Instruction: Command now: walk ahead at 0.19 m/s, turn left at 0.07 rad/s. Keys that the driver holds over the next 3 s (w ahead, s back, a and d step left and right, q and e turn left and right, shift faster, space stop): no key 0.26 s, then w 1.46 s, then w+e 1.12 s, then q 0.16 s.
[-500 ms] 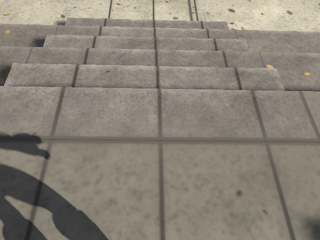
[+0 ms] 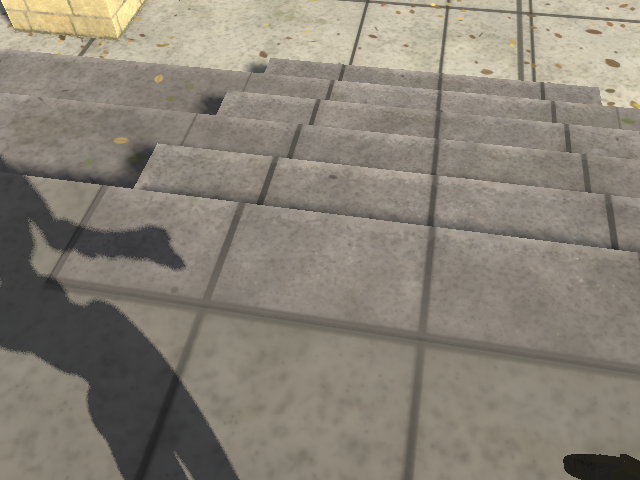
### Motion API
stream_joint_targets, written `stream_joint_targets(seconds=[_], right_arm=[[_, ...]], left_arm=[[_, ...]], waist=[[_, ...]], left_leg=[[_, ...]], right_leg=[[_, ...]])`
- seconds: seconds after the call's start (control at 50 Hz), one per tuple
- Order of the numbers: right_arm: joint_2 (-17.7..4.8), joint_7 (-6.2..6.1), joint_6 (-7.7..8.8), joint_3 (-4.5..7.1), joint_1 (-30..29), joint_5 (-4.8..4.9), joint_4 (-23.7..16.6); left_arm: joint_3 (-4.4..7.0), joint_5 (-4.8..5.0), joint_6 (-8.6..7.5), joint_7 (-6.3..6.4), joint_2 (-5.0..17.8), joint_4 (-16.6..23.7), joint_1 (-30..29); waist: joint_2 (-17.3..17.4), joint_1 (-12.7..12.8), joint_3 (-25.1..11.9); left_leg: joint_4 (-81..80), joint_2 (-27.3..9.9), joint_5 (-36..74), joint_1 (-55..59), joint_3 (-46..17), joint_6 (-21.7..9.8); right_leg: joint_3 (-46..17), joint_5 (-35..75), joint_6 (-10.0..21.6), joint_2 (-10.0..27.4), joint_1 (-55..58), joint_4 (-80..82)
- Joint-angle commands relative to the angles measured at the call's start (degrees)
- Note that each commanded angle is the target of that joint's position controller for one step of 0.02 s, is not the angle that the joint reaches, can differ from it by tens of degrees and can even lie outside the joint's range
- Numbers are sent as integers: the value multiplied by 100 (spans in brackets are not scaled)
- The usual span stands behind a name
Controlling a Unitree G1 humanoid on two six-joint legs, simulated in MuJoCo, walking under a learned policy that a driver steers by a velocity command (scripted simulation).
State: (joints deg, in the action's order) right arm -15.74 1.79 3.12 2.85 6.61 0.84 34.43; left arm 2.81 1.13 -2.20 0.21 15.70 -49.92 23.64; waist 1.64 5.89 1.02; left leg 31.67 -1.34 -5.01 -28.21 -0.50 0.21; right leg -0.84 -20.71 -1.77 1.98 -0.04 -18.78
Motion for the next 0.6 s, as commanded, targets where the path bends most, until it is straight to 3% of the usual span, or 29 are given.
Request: stream_joint_targets(seconds=[0.02,0.04,0.06,0.08,0.1,0.12,0.14,0.18,0.22,0.26,0.28,0.32,0.34,0.38,0.4,0.42,0.44,0.46,0.48,0.52,0.6], right_arm=[[-798,-72,92,312,651,-75,-199],[-1195,-146,68,373,1360,-209,-148],[-1410,-138,-12,362,1387,-259,-107],[-997,-93,-70,290,1442,-176,-58],[-823,-74,-73,207,1048,-124,-54],[-658,-65,-64,142,652,-114,-48],[-504,-45,-53,81,323,-121,-47],[-491,-42,-19,87,-55,-233,32],[-470,-65,-9,84,-189,-249,116],[-519,-96,-56,87,-174,-219,212],[-610,-111,-93,111,-119,-178,271],[-919,-145,-178,199,-45,-52,358],[-921,-163,-199,196,-15,-27,402],[-711,-176,-186,133,-54,12,448],[-478,-174,-155,68,-192,17,392],[-195,-168,-66,14,-372,50,213],[-371,-173,46,55,-559,99,111],[-679,-172,105,178,-527,122,125],[-681,-138,127,201,-277,90,257],[-575,-86,161,195,-301,-13,324],[-185,27,163,66,-651,-1,305]], left_arm=[[193,17,-71,22,937,342,-325],[56,-196,-121,25,574,528,-282],[-120,-210,-145,15,124,452,543],[59,-65,-95,20,766,304,370],[110,23,-32,22,923,391,-57],[86,-9,33,65,780,387,-298],[88,-71,118,109,710,401,-419],[53,-94,244,163,493,327,-258],[12,-149,283,197,378,325,-271],[9,-168,318,196,423,364,-472],[22,-158,325,180,474,366,-516],[66,-166,284,133,607,421,-655],[84,-166,243,111,635,438,-687],[78,-127,131,91,558,373,-490],[102,-118,65,109,700,305,-238],[226,-89,23,134,1140,176,91],[309,-136,-45,95,1403,203,122],[229,-222,-143,110,1120,299,-110],[173,-173,-217,105,898,367,-306],[153,-31,-255,90,790,392,-358],[165,-71,-201,88,823,364,-256]], waist=[[-752,-817,-485],[61,-1024,-1395],[1625,-691,-2223],[1066,-905,-2201],[798,-841,-1450],[415,-714,-1095],[321,-570,-795],[546,-298,-628],[663,-261,-655],[662,-356,-696],[637,-392,-707],[727,-421,-384],[719,-394,-188],[455,-206,73],[-67,-117,178],[-1174,-100,297],[-1833,48,568],[-1458,-82,665],[-1217,-255,499],[-888,-254,302],[-884,-149,136]], left_leg=[[-768,159,1026,2051,118,-383],[-355,-955,3061,3619,-980,-729],[-476,-2370,3758,4652,-2690,-1805],[-812,-2123,2957,4079,-2829,-1792],[-908,-1843,2555,3538,-2158,-1584],[-1030,-1555,2289,2985,-1765,-1412],[-1186,-1360,2143,2363,-1425,-1307],[-1451,-1042,1972,1400,-912,-1234],[-1500,-960,1690,1149,-736,-1311],[-1564,-1003,767,1117,-837,-1331],[-1683,-986,-388,1028,-914,-1300],[-1976,-994,-2647,639,-1239,-1166],[-2042,-1029,-3215,471,-1397,-1094],[-1788,-921,-3511,202,-1410,-905],[-1041,-613,-3203,-101,-1071,-696],[308,212,-2674,-905,46,-283],[1460,416,-2458,-1516,219,-221],[2181,88,-2332,-1821,-239,-257],[2366,-16,-2008,-1914,-316,-283],[2178,-204,-1342,-2018,-245,-227],[1002,-86,-381,-903,187,32]], right_leg=[[-331,3800,602,646,-762,-1034],[-81,2109,279,298,-1655,-2431],[-49,-1562,-86,-270,-2861,-4095],[-503,-1727,-156,-140,-2932,-4740],[-385,-1556,-148,28,-3253,-4999],[-333,-1244,-150,196,-3235,-4800],[-345,-974,-179,325,-3001,-4403],[-197,-501,-237,298,-2102,-3650],[-119,-333,-272,230,-1651,-2854],[-82,139,-224,187,-1372,-2216],[4,441,-157,130,-1229,-1990],[302,588,53,-82,-1103,-1823],[322,345,197,-94,-1104,-1778],[141,4,559,10,-863,-1173],[-508,-470,840,444,-666,-482],[-1775,-1942,1321,1144,-423,372],[-3313,-2430,1788,1954,-346,1236],[-3352,-1985,1790,2008,-310,1177],[-2909,-1544,1620,1778,-78,1059],[-2155,-553,1353,1492,328,1031],[-916,868,1169,968,-155,1062]])
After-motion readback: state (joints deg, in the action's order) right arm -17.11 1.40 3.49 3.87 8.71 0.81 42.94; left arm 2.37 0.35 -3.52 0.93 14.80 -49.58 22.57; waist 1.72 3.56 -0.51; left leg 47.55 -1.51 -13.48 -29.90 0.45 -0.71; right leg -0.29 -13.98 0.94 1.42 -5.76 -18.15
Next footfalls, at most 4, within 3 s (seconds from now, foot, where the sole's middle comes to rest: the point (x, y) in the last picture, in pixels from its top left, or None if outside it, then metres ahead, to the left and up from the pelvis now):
0.02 left None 0.15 0.13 -0.77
0.40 right None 0.13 -0.10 -0.77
0.80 left None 0.36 0.18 -0.77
1.32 right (395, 382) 0.69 -0.04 -0.77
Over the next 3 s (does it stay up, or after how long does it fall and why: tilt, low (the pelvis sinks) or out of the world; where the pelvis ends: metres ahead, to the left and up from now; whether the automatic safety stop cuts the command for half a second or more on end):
stays up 1.34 -0.09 -0.16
